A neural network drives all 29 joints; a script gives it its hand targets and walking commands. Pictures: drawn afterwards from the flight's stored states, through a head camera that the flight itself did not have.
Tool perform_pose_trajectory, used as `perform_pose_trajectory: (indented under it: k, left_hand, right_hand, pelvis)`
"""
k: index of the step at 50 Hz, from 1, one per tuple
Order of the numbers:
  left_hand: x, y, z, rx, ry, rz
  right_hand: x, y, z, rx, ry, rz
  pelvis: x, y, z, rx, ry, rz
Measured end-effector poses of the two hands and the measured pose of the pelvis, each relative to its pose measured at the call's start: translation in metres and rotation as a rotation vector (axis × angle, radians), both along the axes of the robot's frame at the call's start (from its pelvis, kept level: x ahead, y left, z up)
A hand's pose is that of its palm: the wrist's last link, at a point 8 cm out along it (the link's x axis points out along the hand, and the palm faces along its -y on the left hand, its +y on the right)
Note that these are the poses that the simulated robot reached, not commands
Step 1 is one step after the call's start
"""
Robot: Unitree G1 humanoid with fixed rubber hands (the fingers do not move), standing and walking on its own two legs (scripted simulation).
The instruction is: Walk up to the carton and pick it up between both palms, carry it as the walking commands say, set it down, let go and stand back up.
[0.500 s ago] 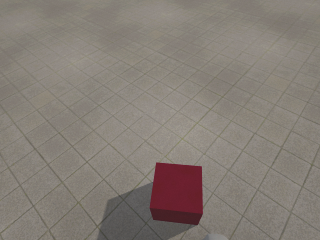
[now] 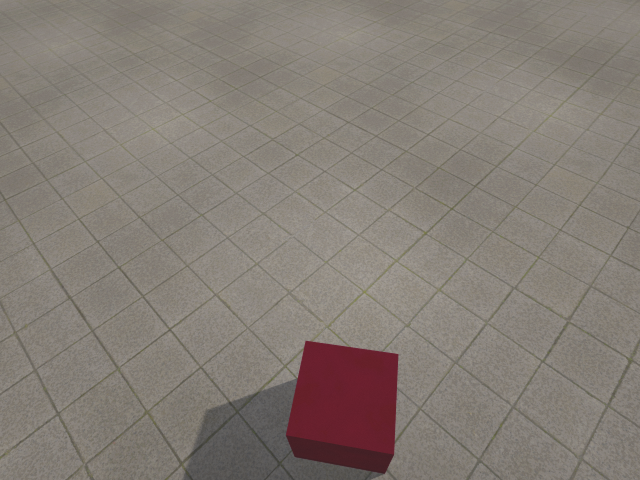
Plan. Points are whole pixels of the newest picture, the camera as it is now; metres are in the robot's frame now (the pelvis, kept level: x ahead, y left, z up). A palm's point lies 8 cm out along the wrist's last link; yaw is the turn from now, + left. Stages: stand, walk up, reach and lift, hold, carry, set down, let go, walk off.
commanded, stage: walk up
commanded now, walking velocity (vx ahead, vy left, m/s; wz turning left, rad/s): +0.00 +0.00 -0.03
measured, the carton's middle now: (345, 407) +0.39 +0.00 -0.66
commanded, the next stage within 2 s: none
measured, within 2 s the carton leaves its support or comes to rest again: neither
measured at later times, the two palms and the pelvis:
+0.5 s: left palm out of the picture +0.00 +0.20 -0.16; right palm out of the picture -0.01 -0.20 -0.15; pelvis +0.02 +0.00 +0.00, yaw -2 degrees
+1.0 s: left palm out of the picture +0.00 +0.21 -0.16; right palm out of the picture -0.05 -0.19 -0.16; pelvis +0.01 +0.00 -0.01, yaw -5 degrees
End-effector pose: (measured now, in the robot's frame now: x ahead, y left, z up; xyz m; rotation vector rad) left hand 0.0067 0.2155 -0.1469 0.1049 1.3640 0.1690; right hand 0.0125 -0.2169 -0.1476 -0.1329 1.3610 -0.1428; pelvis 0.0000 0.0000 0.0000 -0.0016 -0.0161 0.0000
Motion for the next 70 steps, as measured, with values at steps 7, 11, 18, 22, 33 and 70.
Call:
perform_pose_trajectory:
  k: [7,11,18,22,33,70]
  left_hand:
    - [-0.023,-0.009,-0.002,-0.025,0.097,0.012]
    - [-0.027,-0.015,-0.004,-0.034,0.118,0.008]
    - [-0.018,-0.021,-0.005,-0.042,0.107,0.003]
    - [-0.011,-0.018,-0.007,-0.036,0.1,-0.002]
    - [0.011,-0.004,-0.009,-0.005,0.049,-0.031]
    - [0.013,-0.004,-0.005,0.027,0.011,-0.114]
  right_hand:
    - [-0.016,0.01,-0.001,0.017,0.073,-0.02]
    - [-0.02,0.017,-0.002,0.034,0.096,-0.04]
    - [-0.021,0.024,-0.004,0.04,0.109,-0.058]
    - [-0.021,0.023,-0.005,0.033,0.102,-0.059]
    - [-0.024,0.021,-0.008,0.015,0.063,-0.093]
    - [-0.062,0.009,-0.014,0.015,0.063,-0.173]
  pelvis:
    - [0.01,0.001,0.001,-0.001,0.001,-0.003]
    - [0.015,0.0,0.0,-0.002,-0.001,-0.004]
    - [0.02,0.001,-0.001,-0.008,-0.007,-0.003]
    - [0.021,0.003,-0.002,-0.009,-0.004,-0.017]
    - [0.017,0.005,-0.006,-0.005,-0.014,-0.05]
    - [-0.008,-0.002,-0.01,0.006,-0.021,-0.12]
